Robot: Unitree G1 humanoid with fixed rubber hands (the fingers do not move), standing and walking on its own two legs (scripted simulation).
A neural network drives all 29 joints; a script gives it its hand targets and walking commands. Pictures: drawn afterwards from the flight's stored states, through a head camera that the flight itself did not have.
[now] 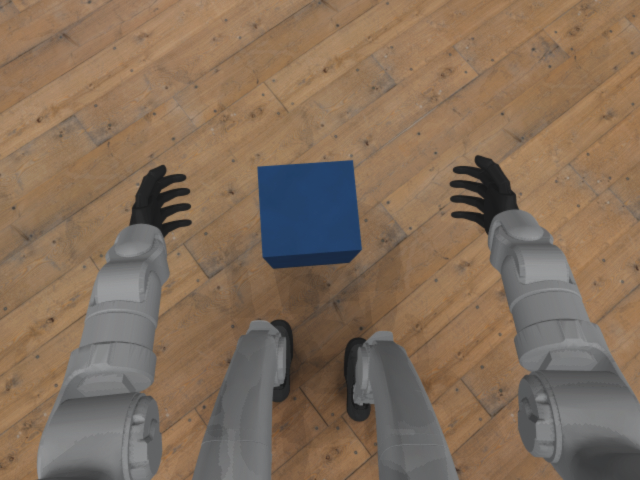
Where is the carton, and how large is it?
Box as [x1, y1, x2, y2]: [257, 160, 361, 268]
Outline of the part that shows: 352,160 257,167 262,255 273,268 349,262 361,249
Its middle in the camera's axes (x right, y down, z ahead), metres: -0.02 -0.05 +0.95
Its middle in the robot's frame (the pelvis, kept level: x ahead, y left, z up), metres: +0.50 +0.04 -0.55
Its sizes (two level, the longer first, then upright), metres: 0.210 0.200 0.250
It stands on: the floor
